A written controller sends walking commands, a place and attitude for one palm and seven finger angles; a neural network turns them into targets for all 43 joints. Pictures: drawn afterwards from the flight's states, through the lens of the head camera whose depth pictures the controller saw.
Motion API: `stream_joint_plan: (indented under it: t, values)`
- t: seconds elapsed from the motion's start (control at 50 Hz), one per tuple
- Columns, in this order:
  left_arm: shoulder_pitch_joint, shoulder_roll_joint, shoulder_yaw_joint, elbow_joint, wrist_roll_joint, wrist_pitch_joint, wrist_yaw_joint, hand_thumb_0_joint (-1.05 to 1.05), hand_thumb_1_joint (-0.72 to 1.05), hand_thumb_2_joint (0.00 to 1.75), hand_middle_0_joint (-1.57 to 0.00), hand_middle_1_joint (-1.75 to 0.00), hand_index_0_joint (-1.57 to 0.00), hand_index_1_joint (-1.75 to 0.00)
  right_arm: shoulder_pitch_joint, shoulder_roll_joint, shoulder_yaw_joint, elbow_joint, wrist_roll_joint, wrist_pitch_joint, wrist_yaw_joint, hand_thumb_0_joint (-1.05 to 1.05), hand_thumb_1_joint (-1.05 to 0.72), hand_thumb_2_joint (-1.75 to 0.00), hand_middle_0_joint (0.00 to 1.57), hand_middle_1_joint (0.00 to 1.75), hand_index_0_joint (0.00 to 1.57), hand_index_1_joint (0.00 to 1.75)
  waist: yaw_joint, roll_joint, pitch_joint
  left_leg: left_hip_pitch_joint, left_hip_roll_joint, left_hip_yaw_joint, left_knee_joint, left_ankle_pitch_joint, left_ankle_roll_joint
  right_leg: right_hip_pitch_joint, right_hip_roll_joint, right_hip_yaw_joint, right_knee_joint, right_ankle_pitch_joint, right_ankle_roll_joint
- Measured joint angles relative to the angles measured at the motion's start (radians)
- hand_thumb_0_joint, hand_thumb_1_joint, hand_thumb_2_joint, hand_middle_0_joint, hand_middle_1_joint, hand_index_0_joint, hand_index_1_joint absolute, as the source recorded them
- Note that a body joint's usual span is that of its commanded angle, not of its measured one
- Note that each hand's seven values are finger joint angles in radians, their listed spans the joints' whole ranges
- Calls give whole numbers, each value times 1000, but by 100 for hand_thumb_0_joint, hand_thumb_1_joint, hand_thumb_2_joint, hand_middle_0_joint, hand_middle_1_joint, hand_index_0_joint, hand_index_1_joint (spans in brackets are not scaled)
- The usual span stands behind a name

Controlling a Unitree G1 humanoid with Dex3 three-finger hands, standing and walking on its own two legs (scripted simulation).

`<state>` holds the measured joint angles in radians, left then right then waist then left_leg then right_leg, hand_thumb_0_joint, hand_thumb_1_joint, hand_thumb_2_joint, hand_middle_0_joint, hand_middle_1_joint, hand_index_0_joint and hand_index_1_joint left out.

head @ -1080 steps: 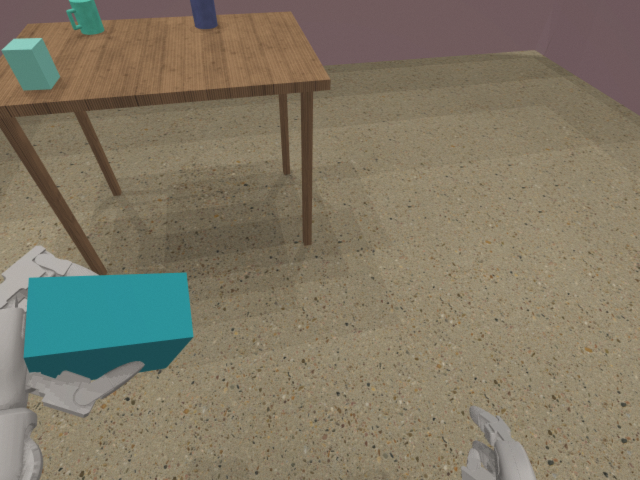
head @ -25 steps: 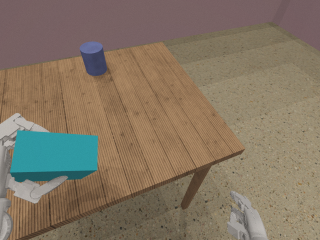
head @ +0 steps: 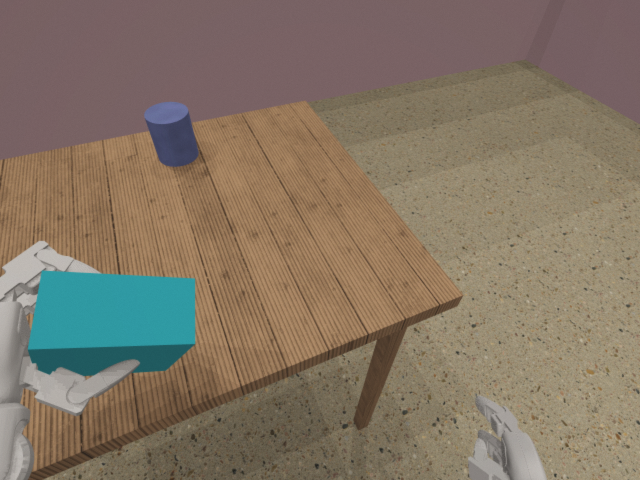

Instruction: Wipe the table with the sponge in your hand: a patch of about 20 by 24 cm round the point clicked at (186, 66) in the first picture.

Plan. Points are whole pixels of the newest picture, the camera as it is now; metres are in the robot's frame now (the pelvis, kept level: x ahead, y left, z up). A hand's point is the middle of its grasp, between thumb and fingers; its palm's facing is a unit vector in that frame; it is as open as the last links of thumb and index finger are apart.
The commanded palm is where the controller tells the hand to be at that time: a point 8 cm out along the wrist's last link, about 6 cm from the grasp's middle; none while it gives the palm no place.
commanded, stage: look again from close up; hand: left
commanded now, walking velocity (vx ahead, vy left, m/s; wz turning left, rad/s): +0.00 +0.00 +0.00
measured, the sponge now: (137, 329) +0.23 +0.20 +0.13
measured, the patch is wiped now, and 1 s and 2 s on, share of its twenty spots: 0.00 0.00 0.00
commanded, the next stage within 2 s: turn the palm down, sponge in hand in 0.30 s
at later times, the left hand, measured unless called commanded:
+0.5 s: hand (25, 280) +0.24 +0.29 +0.19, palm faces +0.41 -0.78 -0.48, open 10.3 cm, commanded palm +0.16 +0.29 +0.18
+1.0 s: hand (51, 334) +0.21 +0.27 +0.15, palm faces +0.34 -0.59 -0.73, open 10.3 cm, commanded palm +0.16 +0.28 +0.19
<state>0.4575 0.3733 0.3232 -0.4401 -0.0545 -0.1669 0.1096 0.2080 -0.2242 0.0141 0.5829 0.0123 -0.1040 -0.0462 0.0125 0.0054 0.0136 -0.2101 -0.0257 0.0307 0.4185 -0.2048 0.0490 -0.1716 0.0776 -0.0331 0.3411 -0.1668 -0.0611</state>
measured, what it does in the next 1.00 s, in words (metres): stands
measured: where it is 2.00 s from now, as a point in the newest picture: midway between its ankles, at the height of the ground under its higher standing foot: outside the picture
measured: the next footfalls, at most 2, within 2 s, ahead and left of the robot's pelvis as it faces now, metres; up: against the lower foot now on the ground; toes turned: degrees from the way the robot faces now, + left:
none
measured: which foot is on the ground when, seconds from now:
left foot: down 0.00-1.00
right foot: down 0.00-1.00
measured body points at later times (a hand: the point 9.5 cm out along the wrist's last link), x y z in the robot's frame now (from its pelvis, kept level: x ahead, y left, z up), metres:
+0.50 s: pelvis -0.01 +0.01 -0.01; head +0.00 +0.02 +0.44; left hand +0.21 +0.33 +0.21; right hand +0.18 -0.20 -0.09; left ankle +0.01 +0.08 -0.74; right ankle +0.01 -0.08 -0.74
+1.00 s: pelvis -0.01 -0.01 -0.01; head -0.02 -0.05 +0.43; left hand +0.18 +0.30 +0.19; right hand +0.22 -0.21 -0.09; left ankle +0.01 +0.08 -0.74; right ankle +0.01 -0.08 -0.74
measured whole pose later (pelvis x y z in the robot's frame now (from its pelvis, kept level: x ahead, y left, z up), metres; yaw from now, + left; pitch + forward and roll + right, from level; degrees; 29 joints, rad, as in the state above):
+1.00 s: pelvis -0.01 -0.01 -0.01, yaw +2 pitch -3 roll +1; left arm 0.24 0.52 0.26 -0.38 0.21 0.22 0.02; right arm 0.11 -0.25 0.07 0.62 0.02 -0.04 -0.11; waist 0.09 0.07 0.01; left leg -0.26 -0.05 0.00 0.56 -0.26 0.04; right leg -0.25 0.05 -0.06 0.57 -0.28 -0.08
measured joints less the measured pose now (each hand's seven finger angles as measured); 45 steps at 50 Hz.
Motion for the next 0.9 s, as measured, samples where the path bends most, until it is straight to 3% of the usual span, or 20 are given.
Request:
stream_joint_plan:
  t: [0.4, 0.42, 0.46, 0.5, 0.54, 0.62, 0.72, 0.8, 0.9]
  values:
    - [-14, -2, -5, -3, 8, 4, -1, -1, -52, 102, -69, -133, -72, -131, -3, 20, 17, -2, -3, -2, 1, 1, -90, -90, 21, 30, 21, 30, 9, -8, 0, 9, -20, 3, -20, 12, 17, -1, -20, 3, 4, 0, 18]
    - [-56, 37, -18, 7, 15, 7, -8, -1, -52, 102, -69, -133, -72, -131, 18, 6, 39, -38, 22, 11, -25, 1, -90, -90, 21, 30, 21, 30, 15, -3, 14, 5, -21, -9, -5, 9, 20, 4, -19, -5, 12, -10, 27]
    - [-216, 128, -12, 69, 65, 37, -49, -1, -52, 102, -70, -132, -73, -131, 31, -4, 42, -33, 1, -2, -28, 1, -90, -90, 21, 30, 20, 30, 46, -7, 34, -8, -33, -20, 32, -3, 19, -16, -28, -15, 71, -32, 15]
    - [-325, 144, 24, 123, 41, 115, -76, -1, -52, 102, -70, -132, -73, -131, 2, -13, 44, 17, -6, 4, -2, 1, -90, -90, 21, 30, 21, 30, 52, -5, 27, -19, -42, -18, 52, -11, 17, -38, -38, -14, 118, -58, 14]
    - [-343, 117, 63, 125, 11, 202, -87, -1, -52, 102, -70, -132, -73, -131, -29, -22, 46, 46, 3, 18, 16, 1, -90, -90, 21, 30, 21, 30, 47, 8, 11, -19, -43, -1, 61, -20, 19, -50, -40, 2, 143, -69, 21]
    - [-221, 78, 24, 38, 73, 295, -100, -1, -52, 102, -69, -133, -72, -132, -58, -34, 41, 32, 6, 32, 33, 1, -90, -90, 21, 30, 21, 30, 26, 37, -7, -19, -47, 18, 76, -34, 29, -64, -44, 20, 178, -88, 24]
    - [-78, 89, -48, -48, 111, 260, -84, -1, -52, 102, -69, -133, -72, -131, -76, -22, 37, 18, -13, 38, 18, 1, -90, -90, 21, 30, 21, 30, 31, 32, -11, -47, -45, 16, 117, -53, 24, -93, -43, 16, 224, -111, 18]
    - [-101, 113, -36, -37, 161, 234, -23, -1, -52, 102, -70, -132, -73, -131, -78, -15, 32, 32, -21, 42, 3, 1, -90, -90, 21, 30, 21, 30, 56, 24, -14, -72, -38, -7, 155, -65, 11, -103, -37, -9, 243, -122, 6]
    - [-195, 121, -24, 34, 217, 319, -22, -1, -52, 102, -70, -132, -73, -131, -87, -25, 41, 45, -6, 61, -29, 1, -90, -90, 21, 30, 21, 30, 76, 47, -14, -69, -35, -28, 164, -65, 2, -92, -33, -31, 243, -124, -6]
